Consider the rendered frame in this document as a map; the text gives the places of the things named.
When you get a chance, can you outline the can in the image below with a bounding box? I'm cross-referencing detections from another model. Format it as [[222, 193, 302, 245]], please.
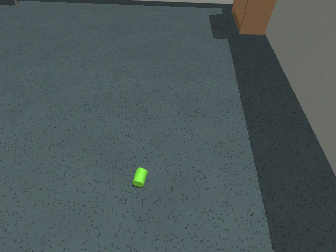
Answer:
[[132, 168, 148, 187]]

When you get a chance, can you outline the bookshelf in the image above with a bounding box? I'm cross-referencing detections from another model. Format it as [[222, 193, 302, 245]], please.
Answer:
[[231, 0, 276, 35]]

